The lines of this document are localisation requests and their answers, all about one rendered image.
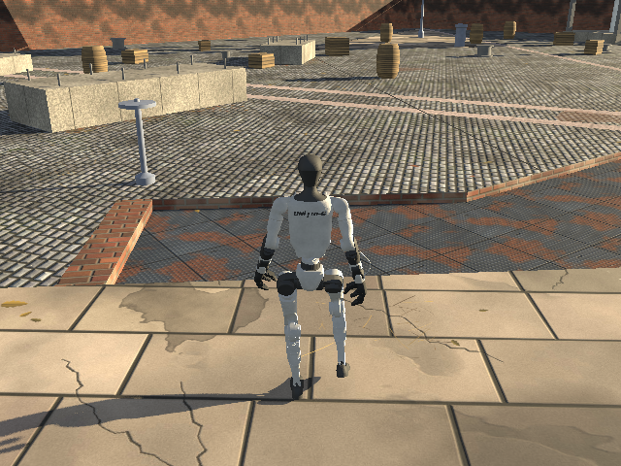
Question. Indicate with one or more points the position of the humanoid robot head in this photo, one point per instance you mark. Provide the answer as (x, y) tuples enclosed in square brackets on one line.
[(310, 169)]

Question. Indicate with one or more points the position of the left robot forearm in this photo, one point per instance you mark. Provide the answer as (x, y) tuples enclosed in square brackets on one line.
[(264, 258)]

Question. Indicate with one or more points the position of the left robot upper arm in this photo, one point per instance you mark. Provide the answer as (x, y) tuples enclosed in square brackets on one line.
[(279, 207)]

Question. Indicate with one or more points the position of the robot left hand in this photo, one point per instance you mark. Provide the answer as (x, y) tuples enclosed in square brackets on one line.
[(267, 277)]

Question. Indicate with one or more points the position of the right robot forearm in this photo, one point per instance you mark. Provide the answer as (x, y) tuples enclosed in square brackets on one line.
[(355, 265)]

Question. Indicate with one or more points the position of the right robot upper arm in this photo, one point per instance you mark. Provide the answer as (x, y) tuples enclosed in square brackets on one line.
[(341, 207)]

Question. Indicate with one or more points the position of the right robot shin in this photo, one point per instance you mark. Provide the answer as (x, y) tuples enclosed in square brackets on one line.
[(339, 331)]

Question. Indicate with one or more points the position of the robot right hand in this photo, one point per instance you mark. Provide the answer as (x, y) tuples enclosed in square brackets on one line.
[(361, 291)]

